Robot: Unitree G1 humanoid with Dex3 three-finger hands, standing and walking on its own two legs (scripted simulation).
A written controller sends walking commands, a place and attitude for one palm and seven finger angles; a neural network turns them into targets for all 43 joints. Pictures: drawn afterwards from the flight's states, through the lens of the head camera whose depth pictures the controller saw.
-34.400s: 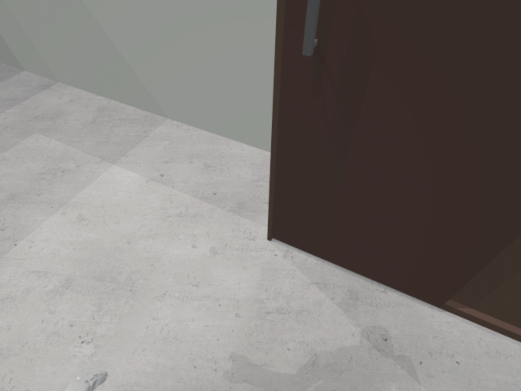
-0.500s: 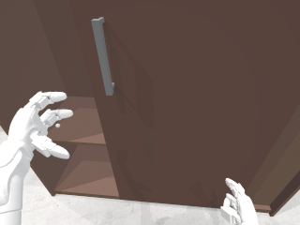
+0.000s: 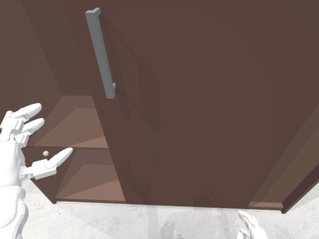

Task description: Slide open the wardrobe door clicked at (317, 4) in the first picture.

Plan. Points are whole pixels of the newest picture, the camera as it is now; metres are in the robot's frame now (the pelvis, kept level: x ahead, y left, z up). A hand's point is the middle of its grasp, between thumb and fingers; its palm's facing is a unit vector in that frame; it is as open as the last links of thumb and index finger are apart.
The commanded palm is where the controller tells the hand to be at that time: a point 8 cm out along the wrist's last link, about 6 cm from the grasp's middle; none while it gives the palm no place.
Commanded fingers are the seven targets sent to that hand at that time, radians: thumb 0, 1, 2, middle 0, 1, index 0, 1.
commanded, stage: draw the hand back to the body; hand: left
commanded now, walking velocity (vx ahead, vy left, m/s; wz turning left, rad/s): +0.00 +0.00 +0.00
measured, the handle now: (104, 57) +0.48 +0.21 +0.25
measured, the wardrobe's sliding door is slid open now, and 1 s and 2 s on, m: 0.47 0.47 0.47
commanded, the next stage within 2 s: step back with the hand held close in 0.60 s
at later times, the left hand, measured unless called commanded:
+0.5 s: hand (35, 166) +0.19 +0.27 +0.17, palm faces +0.48 -0.81 -0.34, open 7.6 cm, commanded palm +0.14 +0.30 +0.17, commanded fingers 0.00 0.90 0.90 -0.20 -0.30 -0.20 -0.30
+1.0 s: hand (39, 171) +0.19 +0.26 +0.15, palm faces +0.38 -0.81 -0.44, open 7.5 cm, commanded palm +0.13 +0.31 +0.17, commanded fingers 0.00 0.90 0.90 -0.20 -0.30 -0.20 -0.30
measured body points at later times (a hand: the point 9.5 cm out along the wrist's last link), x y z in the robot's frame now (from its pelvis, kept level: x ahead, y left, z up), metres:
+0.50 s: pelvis +0.01 +0.00 +0.00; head -0.03 -0.01 +0.45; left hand +0.16 +0.31 +0.18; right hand +0.21 -0.20 -0.07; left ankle +0.01 +0.10 -0.74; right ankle +0.00 -0.11 -0.74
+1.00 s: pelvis -0.01 +0.01 +0.00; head -0.01 +0.00 +0.45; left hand +0.16 +0.31 +0.18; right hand +0.17 -0.23 -0.08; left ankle +0.02 +0.10 -0.74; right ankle +0.00 -0.11 -0.74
